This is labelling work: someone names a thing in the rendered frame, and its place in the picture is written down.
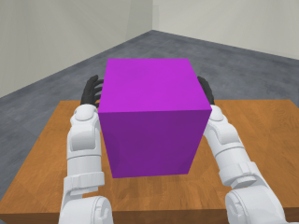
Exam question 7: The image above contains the right robot hand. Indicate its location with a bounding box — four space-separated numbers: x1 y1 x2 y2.
197 76 215 105

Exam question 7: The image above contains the robot right upper arm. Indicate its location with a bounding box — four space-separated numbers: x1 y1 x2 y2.
225 185 299 224

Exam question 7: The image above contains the pedestal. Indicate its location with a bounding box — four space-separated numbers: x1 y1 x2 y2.
0 99 299 224

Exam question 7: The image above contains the left robot forearm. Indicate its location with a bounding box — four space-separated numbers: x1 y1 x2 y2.
58 104 105 224

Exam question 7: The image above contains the left robot hand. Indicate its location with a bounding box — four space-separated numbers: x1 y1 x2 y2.
80 75 104 108

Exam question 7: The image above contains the carton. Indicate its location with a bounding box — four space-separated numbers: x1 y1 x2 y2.
97 59 212 178

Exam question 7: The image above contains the right robot forearm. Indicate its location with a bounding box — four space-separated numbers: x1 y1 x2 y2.
203 105 286 219

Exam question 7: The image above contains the robot left upper arm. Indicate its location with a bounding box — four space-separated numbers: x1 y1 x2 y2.
59 195 114 224

